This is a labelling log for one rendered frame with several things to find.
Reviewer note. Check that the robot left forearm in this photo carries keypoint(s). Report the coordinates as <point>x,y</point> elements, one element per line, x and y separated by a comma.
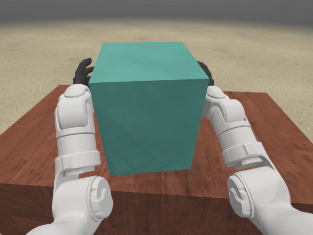
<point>75,134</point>

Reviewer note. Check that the carton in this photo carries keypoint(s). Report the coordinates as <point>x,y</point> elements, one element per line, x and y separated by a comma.
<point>148,99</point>

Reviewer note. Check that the pedestal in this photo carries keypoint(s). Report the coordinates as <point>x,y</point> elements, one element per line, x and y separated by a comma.
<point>179,202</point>

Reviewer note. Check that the robot right hand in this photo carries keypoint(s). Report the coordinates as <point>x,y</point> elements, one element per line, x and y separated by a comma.
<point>206,70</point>

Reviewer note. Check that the robot left upper arm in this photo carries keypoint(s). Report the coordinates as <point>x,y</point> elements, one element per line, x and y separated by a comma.
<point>79,206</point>

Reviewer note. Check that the robot left hand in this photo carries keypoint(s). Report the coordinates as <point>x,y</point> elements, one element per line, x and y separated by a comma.
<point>82,72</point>

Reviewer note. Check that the robot right forearm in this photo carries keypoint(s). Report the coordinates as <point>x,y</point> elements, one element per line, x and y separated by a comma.
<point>240,147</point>

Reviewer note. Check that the robot right upper arm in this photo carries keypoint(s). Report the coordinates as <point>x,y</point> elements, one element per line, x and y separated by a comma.
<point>260,195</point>

